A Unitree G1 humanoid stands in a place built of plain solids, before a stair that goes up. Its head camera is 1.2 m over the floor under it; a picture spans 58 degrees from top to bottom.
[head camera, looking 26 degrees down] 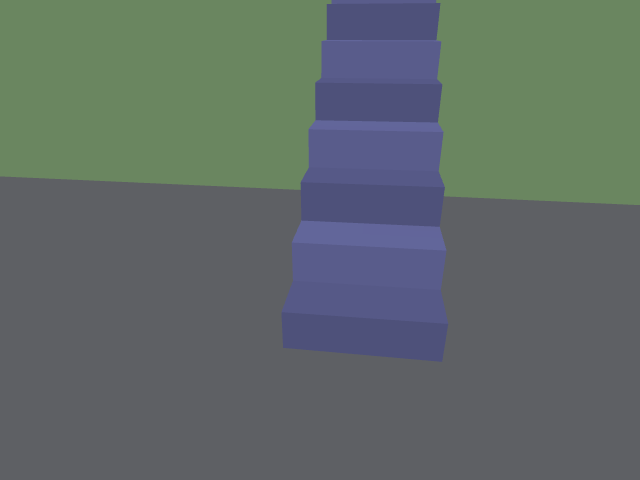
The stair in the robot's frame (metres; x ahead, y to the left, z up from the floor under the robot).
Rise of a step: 0.19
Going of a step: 0.24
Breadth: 0.65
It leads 8 degrees to the right of straight ahead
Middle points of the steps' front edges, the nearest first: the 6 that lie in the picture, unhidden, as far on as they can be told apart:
1.39 -0.17 0.18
1.63 -0.20 0.37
1.87 -0.23 0.57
2.12 -0.26 0.76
2.36 -0.30 0.95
2.60 -0.33 1.14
